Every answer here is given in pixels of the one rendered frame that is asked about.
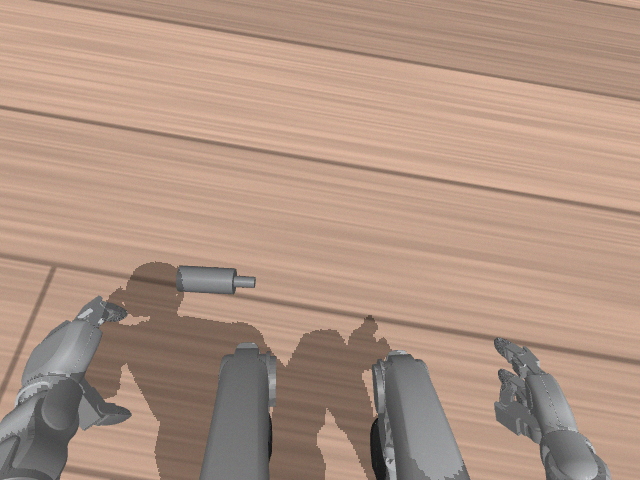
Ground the right robot hand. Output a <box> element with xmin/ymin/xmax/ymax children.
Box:
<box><xmin>494</xmin><ymin>337</ymin><xmax>579</xmax><ymax>445</ymax></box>

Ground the left robot hand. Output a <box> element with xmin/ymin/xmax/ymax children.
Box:
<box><xmin>21</xmin><ymin>296</ymin><xmax>132</xmax><ymax>431</ymax></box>

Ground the bottle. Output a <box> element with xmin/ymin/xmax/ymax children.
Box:
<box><xmin>176</xmin><ymin>266</ymin><xmax>256</xmax><ymax>294</ymax></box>

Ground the right robot arm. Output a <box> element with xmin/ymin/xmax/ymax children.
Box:
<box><xmin>540</xmin><ymin>430</ymin><xmax>611</xmax><ymax>480</ymax></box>

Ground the left robot arm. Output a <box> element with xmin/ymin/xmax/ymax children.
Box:
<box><xmin>0</xmin><ymin>375</ymin><xmax>83</xmax><ymax>480</ymax></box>

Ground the right robot foot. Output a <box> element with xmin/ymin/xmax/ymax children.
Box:
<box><xmin>370</xmin><ymin>418</ymin><xmax>386</xmax><ymax>480</ymax></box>

